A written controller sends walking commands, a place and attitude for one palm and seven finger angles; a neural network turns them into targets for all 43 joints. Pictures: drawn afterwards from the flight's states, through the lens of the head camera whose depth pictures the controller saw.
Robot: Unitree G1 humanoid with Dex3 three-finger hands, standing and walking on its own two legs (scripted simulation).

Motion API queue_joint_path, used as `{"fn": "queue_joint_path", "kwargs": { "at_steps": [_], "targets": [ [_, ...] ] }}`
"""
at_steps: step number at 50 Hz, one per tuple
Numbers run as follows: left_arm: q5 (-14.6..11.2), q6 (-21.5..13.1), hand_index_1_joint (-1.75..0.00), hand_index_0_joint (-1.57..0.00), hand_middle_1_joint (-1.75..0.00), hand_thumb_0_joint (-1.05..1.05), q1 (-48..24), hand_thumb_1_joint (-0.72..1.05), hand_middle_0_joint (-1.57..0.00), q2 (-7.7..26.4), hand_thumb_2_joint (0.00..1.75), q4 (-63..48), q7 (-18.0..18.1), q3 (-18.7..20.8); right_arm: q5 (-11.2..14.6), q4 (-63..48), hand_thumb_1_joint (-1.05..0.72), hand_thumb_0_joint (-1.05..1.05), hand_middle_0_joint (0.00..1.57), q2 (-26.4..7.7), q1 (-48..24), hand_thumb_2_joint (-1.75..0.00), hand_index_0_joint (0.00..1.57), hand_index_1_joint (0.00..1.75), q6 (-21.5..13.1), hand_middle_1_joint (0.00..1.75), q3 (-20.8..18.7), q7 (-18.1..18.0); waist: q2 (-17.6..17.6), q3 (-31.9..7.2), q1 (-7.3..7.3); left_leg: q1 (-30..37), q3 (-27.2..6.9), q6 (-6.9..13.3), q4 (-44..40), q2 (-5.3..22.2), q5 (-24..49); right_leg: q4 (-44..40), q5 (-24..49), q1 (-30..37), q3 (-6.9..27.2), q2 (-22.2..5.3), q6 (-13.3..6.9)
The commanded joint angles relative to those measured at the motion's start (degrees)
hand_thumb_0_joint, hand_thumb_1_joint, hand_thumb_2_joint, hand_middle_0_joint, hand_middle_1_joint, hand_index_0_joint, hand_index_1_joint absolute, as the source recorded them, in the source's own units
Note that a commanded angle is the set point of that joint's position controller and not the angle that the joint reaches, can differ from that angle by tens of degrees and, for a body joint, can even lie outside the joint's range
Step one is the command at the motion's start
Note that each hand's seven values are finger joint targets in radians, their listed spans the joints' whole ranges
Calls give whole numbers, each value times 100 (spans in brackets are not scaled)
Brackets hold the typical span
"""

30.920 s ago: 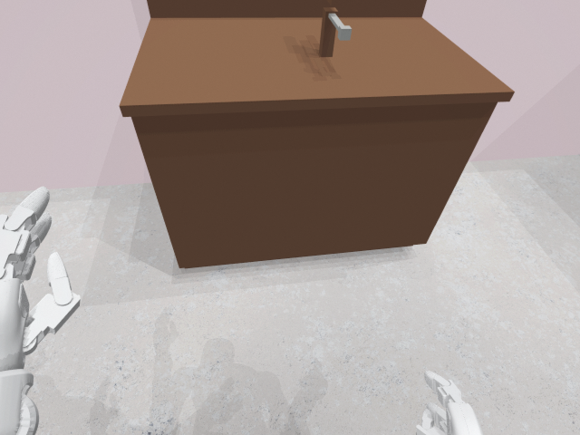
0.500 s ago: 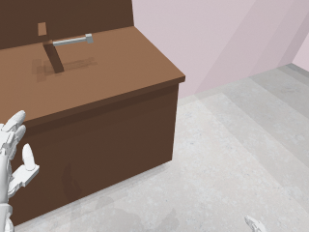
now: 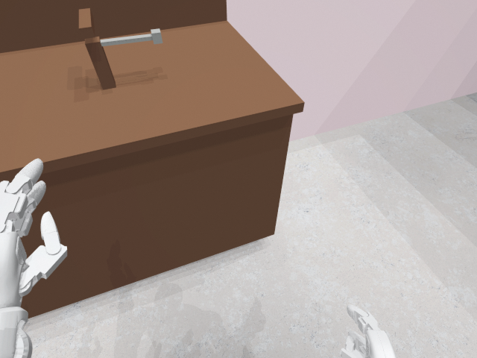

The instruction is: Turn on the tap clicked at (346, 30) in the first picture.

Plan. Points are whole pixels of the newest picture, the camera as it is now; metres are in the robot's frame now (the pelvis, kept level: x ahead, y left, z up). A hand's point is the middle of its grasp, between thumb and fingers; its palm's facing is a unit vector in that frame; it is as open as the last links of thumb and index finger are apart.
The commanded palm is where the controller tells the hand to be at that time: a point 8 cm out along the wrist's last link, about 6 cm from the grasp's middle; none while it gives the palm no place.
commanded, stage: stand and check the lever's angle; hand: left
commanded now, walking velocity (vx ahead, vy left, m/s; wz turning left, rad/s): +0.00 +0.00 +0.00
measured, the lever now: (156, 36) +0.84 +0.27 +0.16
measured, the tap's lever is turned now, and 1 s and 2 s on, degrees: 86 86 86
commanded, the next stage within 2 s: stand and wait in 0.24 s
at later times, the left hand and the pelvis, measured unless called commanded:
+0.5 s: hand (62, 219) +0.25 +0.25 +0.16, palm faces +0.35 -0.84 -0.41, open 7.4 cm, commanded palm +0.20 +0.29 +0.18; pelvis +0.03 +0.02 +0.01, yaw -1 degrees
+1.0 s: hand (46, 223) +0.24 +0.27 +0.16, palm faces +0.37 -0.84 -0.39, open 7.4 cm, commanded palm +0.19 +0.31 +0.18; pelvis +0.02 +0.03 +0.01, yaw -2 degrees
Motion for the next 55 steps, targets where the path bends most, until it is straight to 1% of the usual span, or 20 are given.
{"fn": "queue_joint_path", "kwargs": {
  "at_steps": [1,2,3,4,5,6,8,10,12,16,19,24,30,36,39,43,44,47,52,55],
  "targets": [
    [-69,-415,-30,-20,-30,0,-603,90,-20,1122,90,-1540,287,783,-84,-1014,-90,0,20,-758,-647,-90,20,30,-328,30,-271,-181,658,-477,37,768,-926,260,-1892,624,224,-563,-826,-241,988,-579,218],
    [-38,-390,-30,-20,-30,0,-670,90,-20,1102,90,-1608,311,759,-42,-1057,-90,0,20,-810,-658,-90,20,30,-326,30,-288,-175,981,-443,87,622,-1323,387,-2091,957,146,-306,-505,-189,778,-354,348],
    [-8,-364,-30,-20,-30,0,-699,90,-20,1145,90,-1606,336,791,-2,-1076,-90,0,20,-820,-647,-90,20,30,-329,30,-301,-171,880,-522,108,432,-1323,408,-2045,1038,330,-234,-181,101,631,-262,465],
    [5,-340,-30,-20,-30,0,-742,90,-20,1242,90,-1535,316,867,12,-1016,-90,0,20,-763,-644,-90,20,30,-323,30,-291,-197,943,-506,76,117,-1168,343,-2193,944,-308,-337,-410,236,680,-286,489],
    [40,-288,-30,-20,-30,0,-675,90,-20,1072,90,-1321,308,752,-8,-1034,-90,0,20,-724,-639,-90,20,30,-345,30,-255,-209,809,-191,49,-226,-1100,306,-2226,826,-410,-432,-229,377,629,-257,443],
    [65,-254,-30,-20,-30,0,-678,90,-20,1038,90,-1195,304,718,-15,-1039,-90,0,20,-741,-660,-90,20,30,-350,30,-258,-196,558,-99,54,-304,-912,254,-2050,703,-163,-596,15,469,682,-290,415],
    [67,-233,-30,-20,-30,0,-716,90,-20,943,90,-1054,277,605,-22,-1017,-90,0,20,-786,-618,-90,20,30,-366,30,-310,-164,252,-314,28,-18,-586,150,-1579,458,681,-829,592,530,939,-440,335],
    [34,-224,-30,-20,-30,0,-615,90,-20,919,90,-1032,259,557,-12,-1014,-90,0,20,-806,-567,-90,20,30,-387,30,-357,-135,69,-664,8,340,-449,71,-1309,398,1405,-838,1199,685,1039,-595,296],
    [17,-209,-30,-20,-30,0,-498,90,-20,935,90,-1132,251,561,-5,-1050,-90,0,20,-811,-562,-90,20,30,-363,30,-389,-119,8,-930,12,561,-355,47,-1205,368,1686,-845,1523,783,1062,-671,286],
    [-9,-225,-30,-20,-30,0,-339,90,-20,1086,90,-1508,269,691,-13,-1159,-90,0,20,-805,-636,-90,20,30,-327,30,-380,-127,160,-1086,37,705,-387,28,-1328,430,2190,-700,1808,914,877,-606,289],
    [-30,-247,-30,-20,-30,0,-258,90,-20,1279,90,-1669,300,888,-46,-1201,-90,0,20,-807,-698,-90,20,30,-292,30,-367,-154,360,-1009,49,664,-473,25,-1464,464,2247,-689,1637,862,796,-531,298],
    [-67,-255,-30,-20,-30,0,-91,90,-20,1154,90,-1447,298,872,-50,-1188,-90,0,20,-788,-644,-90,20,30,-240,30,-371,-177,288,-984,29,611,-445,3,-1553,459,2090,-758,1527,876,772,-485,300],
    [-65,-199,-30,-20,-30,0,-165,90,-20,945,90,-1173,260,600,-38,-1137,-90,0,20,-828,-621,-90,20,30,-225,30,-361,-183,214,-836,14,580,-404,2,-1616,441,1759,-900,1318,715,808,-467,327],
    [-38,-194,-30,-20,-30,0,-388,90,-20,1046,90,-1183,282,630,-52,-1120,-90,0,20,-826,-665,-90,20,30,-233,30,-360,-213,82,-826,37,573,-370,20,-1641,391,1584,-992,1225,708,828,-484,329],
    [-26,-225,-30,-20,-30,0,-502,90,-20,1182,90,-1384,301,726,-77,-1129,-90,0,20,-842,-706,-90,20,30,-242,30,-369,-218,369,-809,40,536,-400,18,-1692,360,1429,-1022,1046,684,853,-485,301],
    [-38,-233,-30,-20,-30,0,-361,90,-20,1072,90,-1255,305,679,-73,-1128,-90,0,20,-821,-674,-90,20,30,-230,30,-357,-204,244,-773,44,482,-422,16,-1751,367,1311,-1054,958,685,837,-439,312],
    [-27,-253,-30,-20,-30,0,-431,90,-20,1123,90,-1383,303,718,-83,-1141,-90,0,20,-836,-690,-90,20,30,-235,30,-374,-210,373,-847,38,504,-432,9,-1767,370,1355,-1016,967,725,809,-437,304],
    [-31,-241,-30,-20,-30,0,-258,90,-20,1031,90,-1158,304,673,-76,-1140,-90,0,20,-824,-666,-90,20,30,-226,30,-355,-209,286,-779,49,439,-458,14,-1851,404,1283,-995,924,698,743,-382,334],
    [-26,-222,-30,-20,-30,0,-284,90,-20,974,90,-1023,284,614,-70,-1135,-90,0,20,-827,-671,-90,20,30,-210,30,-349,-220,170,-688,42,344,-438,25,-1891,385,942,-1100,744,616,774,-389,346],
    [-10,-233,-30,-20,-30,0,-444,90,-20,979,90,-1094,285,583,-75,-1118,-90,0,20,-834,-673,-90,20,30,-228,30,-348,-227,156,-707,38,387,-468,10,-1905,385,1012,-1082,760,612,771,-380,337]
  ]
}}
